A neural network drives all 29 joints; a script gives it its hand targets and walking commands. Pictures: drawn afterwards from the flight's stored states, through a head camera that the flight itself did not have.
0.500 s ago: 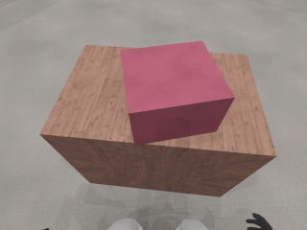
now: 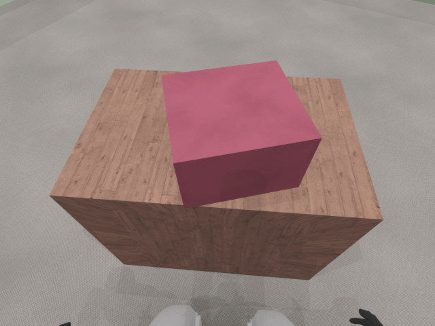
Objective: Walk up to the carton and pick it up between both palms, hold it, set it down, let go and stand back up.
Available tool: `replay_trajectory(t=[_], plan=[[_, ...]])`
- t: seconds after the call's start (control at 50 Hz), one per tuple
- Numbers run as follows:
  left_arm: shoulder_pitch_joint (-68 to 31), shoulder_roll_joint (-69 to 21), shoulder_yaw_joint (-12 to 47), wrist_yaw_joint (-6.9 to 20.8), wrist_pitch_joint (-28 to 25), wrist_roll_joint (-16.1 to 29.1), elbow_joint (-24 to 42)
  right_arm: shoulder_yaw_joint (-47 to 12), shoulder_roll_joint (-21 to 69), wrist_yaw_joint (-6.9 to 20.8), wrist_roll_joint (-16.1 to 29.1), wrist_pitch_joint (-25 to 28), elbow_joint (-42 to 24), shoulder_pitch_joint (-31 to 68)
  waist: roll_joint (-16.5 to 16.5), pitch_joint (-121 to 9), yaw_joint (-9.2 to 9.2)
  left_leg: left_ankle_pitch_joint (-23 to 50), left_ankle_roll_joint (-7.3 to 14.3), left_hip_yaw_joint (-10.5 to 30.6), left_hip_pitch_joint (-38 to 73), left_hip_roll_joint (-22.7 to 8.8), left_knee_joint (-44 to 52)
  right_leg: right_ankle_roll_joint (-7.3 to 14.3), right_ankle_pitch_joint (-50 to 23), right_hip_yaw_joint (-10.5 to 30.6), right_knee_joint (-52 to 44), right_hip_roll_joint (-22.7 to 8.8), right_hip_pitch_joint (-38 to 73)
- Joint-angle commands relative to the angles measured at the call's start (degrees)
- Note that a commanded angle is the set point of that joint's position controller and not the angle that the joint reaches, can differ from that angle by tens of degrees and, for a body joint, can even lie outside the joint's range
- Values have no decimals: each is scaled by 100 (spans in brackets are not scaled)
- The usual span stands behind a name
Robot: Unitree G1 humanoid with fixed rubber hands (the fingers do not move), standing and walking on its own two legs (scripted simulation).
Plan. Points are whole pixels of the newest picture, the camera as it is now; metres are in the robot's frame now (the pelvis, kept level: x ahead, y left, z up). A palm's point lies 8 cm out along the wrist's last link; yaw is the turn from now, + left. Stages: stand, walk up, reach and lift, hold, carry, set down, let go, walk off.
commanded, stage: walk up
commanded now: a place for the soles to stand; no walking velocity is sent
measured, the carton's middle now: (231, 132) +0.52 -0.01 -0.02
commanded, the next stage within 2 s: none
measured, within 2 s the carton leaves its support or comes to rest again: neither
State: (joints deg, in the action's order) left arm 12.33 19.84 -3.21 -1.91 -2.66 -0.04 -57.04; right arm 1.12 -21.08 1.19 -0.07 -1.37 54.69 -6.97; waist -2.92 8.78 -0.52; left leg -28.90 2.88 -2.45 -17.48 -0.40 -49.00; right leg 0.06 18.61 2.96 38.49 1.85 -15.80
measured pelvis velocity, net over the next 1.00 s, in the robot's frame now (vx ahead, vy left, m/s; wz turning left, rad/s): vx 0.02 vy -0.01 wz -0.02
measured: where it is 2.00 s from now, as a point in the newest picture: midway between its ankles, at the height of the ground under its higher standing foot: outside the picture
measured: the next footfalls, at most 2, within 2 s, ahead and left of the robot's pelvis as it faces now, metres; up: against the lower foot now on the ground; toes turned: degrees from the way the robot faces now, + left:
right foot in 0.42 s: +0.08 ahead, -0.14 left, +0.00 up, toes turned +3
right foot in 1.02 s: +0.09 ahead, -0.15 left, +0.00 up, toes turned +3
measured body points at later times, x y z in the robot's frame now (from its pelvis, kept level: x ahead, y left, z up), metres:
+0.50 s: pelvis +0.00 -0.01 +0.00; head +0.04 -0.01 +0.44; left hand +0.08 +0.30 -0.13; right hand +0.07 -0.32 -0.13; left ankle +0.00 +0.09 -0.71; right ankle +0.04 -0.14 -0.72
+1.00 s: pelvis +0.02 -0.01 +0.00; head +0.06 +0.00 +0.44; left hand +0.10 +0.30 -0.14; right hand +0.04 -0.32 -0.12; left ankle +0.01 +0.09 -0.72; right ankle +0.04 -0.15 -0.71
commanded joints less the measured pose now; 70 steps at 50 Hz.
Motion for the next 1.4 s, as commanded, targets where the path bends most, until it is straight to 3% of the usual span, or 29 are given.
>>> replay_trajectory(t=[0.0, 0.02, 0.06, 0.1, 0.12, 0.18, 0.34, 0.38, 0.42, 0.44, 0.46, 0.54, 0.64, 0.68, 0.7, 0.74, 0.88, 0.96, 1.0, 1.02, 1.04, 1.08, 1.18, 1.26, 1.28, 1.3, 1.32, 1.34, 1.38], plan=[[-269, 1790, -294, -64, -138, -173, 573, 535, -1235, -28, -99, 158, -312, -307, 1297, -510, -154, 239, -166, 463, 206, -200, 955, 1267, -597, 2116, -1339, -1391, -537], [-467, 1689, -211, -56, -111, -152, 640, 556, -1256, -45, -108, 192, -169, -648, 1136, -598, -386, 664, -228, 502, 769, -228, 1907, 1104, -921, 1870, -991, -1252, -730], [-484, 1111, -39, -46, -78, 4, 658, 656, -1714, -146, -193, 332, -63, -949, -246, -868, -503, 1507, -16, 2506, 1653, -1499, 3465, 235, -542, 633, 966, -21, -1381], [-95, 1475, -129, -114, 25, -44, 468, 652, -1858, -163, -121, 365, -261, -342, 147, -940, -187, 1713, 406, 2822, 1626, -2198, 3185, 103, 1460, 214, 1459, 52, -1579], [-78, 1549, -121, -110, 40, -37, 394, 638, -1671, -158, -106, 372, -299, -173, 165, -786, -167, 1669, 692, 2663, 1395, -2136, 3213, 113, 1436, 186, 1708, -53, -1463], [-109, 1425, -184, -42, 11, -7, 398, 547, -1452, -163, -139, 392, -256, -212, -277, -560, -88, 2952, 369, 1882, 1391, -1625, 2770, 149, 1045, 170, 1482, -156, -1315], [-98, 1278, -104, -89, -67, -42, 424, 501, -1366, -203, -62, 299, -310, -408, -784, -850, -94, 4838, 650, 1187, 1477, -1455, 1853, 248, 493, -576, 82, -181, -652], [469, 1369, -156, -100, -113, -63, 204, 459, -1341, -146, 22, 240, -495, 63, -738, -1152, 259, 4230, 400, 604, 797, -1042, 1115, 298, -855, -363, -1089, -162, 610], [934, 2060, -375, -163, -204, -142, 108, 361, -957, -136, 29, 236, -733, 186, 775, -1310, 382, 2290, -225, 196, -816, -54, -548, 1099, -2408, 2475, -1341, -1518, 1606], [638, 2120, -335, -171, -208, -126, 205, 416, -1127, -157, -9, 174, -716, 97, 816, -1153, 251, -668, -267, 401, -1227, 139, -753, 1542, -2174, 3219, -1553, -2005, 1506], [383, 2289, -373, -146, -203, -107, 308, 453, -1282, -146, -91, 141, -557, -74, 746, -976, 244, -1164, -229, 598, -1046, 52, -978, 1941, -1154, 3539, -1654, -2294, 798], [-197, 1962, -355, -76, -159, -190, 474, 541, -1334, -35, -77, 184, -382, -330, 1222, -371, -59, -490, -123, 548, -609, -203, -290, 1484, 328, 2661, -1683, -1514, -284], [-562, 1632, -222, 5, -44, -130, 612, 587, -1224, -84, -90, 280, -105, -974, 1112, -709, -473, 622, -191, 642, 1019, -261, 2211, 973, -323, 1860, -770, -1045, -859], [-471, 956, -5, -16, -35, 9, 637, 698, -1756, -153, -232, 376, -99, -995, -506, -879, -504, 944, 137, 2816, 1791, -1659, 3523, 214, 539, 494, 1047, 327, -1857], [-455, 1332, -71, -74, 7, -73, 589, 734, -1989, -182, -196, 387, -237, -767, 2, -804, -386, 797, 335, 3224, 1533, -2249, 3543, 161, 1395, 296, 1540, 249, -2036], [-226, 1595, -156, -48, 60, -51, 469, 694, -1797, -170, -153, 418, -301, -310, 226, -464, -239, 399, 474, 2851, 1177, -2056, 3510, 135, 1244, 306, 1772, -38, -1808], [-237, 1356, -131, -16, -45, -56, 577, 597, -1442, -177, -102, 424, -315, -755, -833, -866, -241, 4676, 668, 1558, 2128, -1656, 2195, 149, 1070, -344, 994, -207, -1538], [177, 1246, -111, -20, -136, -64, 368, 516, -1463, -162, -73, 334, -475, -463, -797, -976, 87, 4351, 610, 789, 1201, -1257, 1414, 284, -60, -603, -519, -120, -178], [964, 1722, -318, -86, -204, -113, 175, 450, -1196, -140, 31, 320, -728, -201, 107, -1368, 383, 3739, 152, 339, -54, -650, 15, 605, -1644, 510, -1001, -392, 1496], [1095, 2121, -422, -126, -242, -137, 145, 346, -914, -156, 39, 327, -823, -121, 1007, -1353, 453, 2213, -205, 57, -1114, -19, -971, 1130, -2475, 2498, -1277, -1498, 1827], [743, 2111, -354, -132, -224, -114, 267, 407, -1084, -175, -26, 234, -808, -186, 871, -1072, 233, -699, -228, 297, -1466, 141, -1016, 1574, -2136, 3356, -1585, -2073, 1431], [322, 2198, -409, -102, -200, -113, 412, 473, -1340, -153, -79, 191, -568, -253, 651, -555, 210, -1052, -176, 625, -1396, -135, -1198, 1985, -1226, 3445, -1540, -2274, 614], [92, 1960, -389, -26, -152, -177, 538, 536, -1298, -36, -88, 246, -523, -483, 1447, -419, 24, -373, -151, 441, -800, -204, -151, 1484, -169, 2577, -1465, -1390, -187], [-430, 1697, -279, 16, -39, -93, 722, 602, -1229, -101, -99, 349, -253, -1071, 1074, -588, -409, 708, -146, 464, 727, -194, 1830, 1104, -503, 2001, -681, -1138, -878], [-533, 1335, -160, 19, -16, -44, 758, 671, -1384, -142, -151, 400, -119, -1470, 657, -963, -621, 572, -21, 1404, 1446, -650, 3019, 703, -610, 1465, 251, -592, -1196], [-532, 952, -49, 5, -49, 16, 776, 733, -1870, -177, -201, 430, -97, -1362, -530, -793, -572, 794, 154, 2914, 1584, -1600, 3497, 289, 511, 626, 1422, 378, -1900], [-271, 1257, -92, -52, 0, -60, 654, 755, -2045, -190, -176, 452, -276, -1185, -85, -819, -399, 867, 240, 3405, 1593, -2211, 3521, 161, 1463, 308, 1792, 332, -2102], [-170, 1535, -151, -75, 64, -44, 516, 688, -1939, -192, -128, 445, -344, -606, 168, -870, -246, 201, 464, 3265, 1351, -2227, 3459, 161, 1366, 433, 1974, 25, -2000], [-65, 1488, -178, -15, 65, 15, 407, 593, -1575, -209, -145, 488, -317, -334, 176, -464, -108, 1414, 309, 2550, 979, -1773, 3131, 153, 1118, 428, 1828, -94, -1599]])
